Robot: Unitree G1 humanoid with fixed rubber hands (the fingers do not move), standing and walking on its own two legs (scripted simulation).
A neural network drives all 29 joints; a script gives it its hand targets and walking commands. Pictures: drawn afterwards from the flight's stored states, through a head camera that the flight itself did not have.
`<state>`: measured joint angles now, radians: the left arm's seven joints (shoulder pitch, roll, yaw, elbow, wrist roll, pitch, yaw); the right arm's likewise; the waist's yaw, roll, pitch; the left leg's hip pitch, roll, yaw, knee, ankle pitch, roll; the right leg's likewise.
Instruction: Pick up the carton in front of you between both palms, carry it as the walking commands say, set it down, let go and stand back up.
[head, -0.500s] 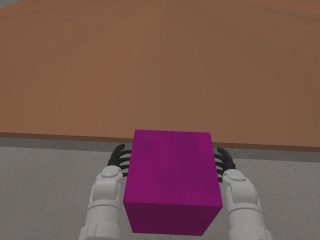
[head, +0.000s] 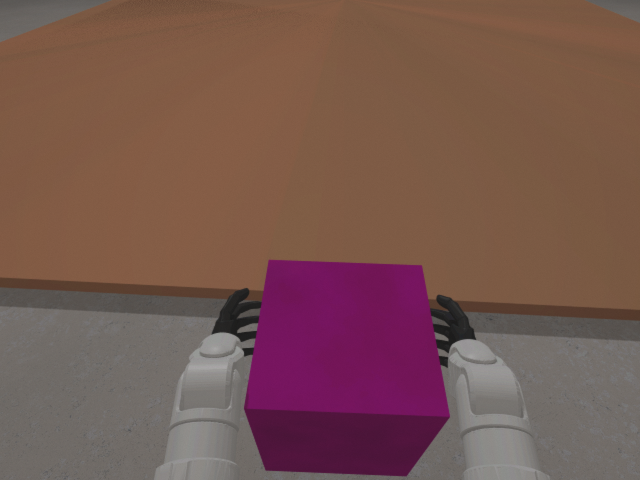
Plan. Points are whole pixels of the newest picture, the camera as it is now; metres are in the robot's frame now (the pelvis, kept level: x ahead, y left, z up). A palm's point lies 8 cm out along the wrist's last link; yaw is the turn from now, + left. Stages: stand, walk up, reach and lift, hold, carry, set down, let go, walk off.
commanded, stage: hold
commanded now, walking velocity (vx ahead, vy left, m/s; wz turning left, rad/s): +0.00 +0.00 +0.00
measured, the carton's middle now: (340, 372) +0.30 +0.00 -0.03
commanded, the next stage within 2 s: carry in 0.66 s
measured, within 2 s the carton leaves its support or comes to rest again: neither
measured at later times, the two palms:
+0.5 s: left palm (225, 344) +0.28 +0.15 +0.05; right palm (461, 356) +0.28 -0.15 +0.05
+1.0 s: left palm (249, 288) +0.35 +0.13 +0.09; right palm (473, 296) +0.35 -0.17 +0.08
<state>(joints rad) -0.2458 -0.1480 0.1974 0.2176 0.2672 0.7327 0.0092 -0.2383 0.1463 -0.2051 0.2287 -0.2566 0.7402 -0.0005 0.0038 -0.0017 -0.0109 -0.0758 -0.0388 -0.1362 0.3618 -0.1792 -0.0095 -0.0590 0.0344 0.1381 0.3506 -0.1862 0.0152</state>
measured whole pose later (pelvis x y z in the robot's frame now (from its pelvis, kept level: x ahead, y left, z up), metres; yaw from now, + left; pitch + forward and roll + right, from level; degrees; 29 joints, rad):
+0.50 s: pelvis -0.01 +0.00 +0.00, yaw +0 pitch -7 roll +0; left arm -0.29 -0.16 0.23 0.25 0.29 0.76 0.00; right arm -0.28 0.16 -0.24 0.26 -0.29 0.76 0.01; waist 0.00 0.00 0.01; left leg -0.07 -0.04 -0.12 0.38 -0.18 0.00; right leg -0.06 0.03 0.14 0.37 -0.19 0.02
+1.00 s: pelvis +0.07 -0.01 +0.00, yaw +0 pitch +4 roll +1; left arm -0.19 -0.14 0.09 -0.15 0.13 1.04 0.11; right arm -0.19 0.06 -0.11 -0.15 -0.08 1.07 -0.07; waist 0.00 0.00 -0.17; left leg -0.44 0.03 0.10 0.69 -0.37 -0.01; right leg -0.19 -0.04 -0.04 0.40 -0.28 -0.01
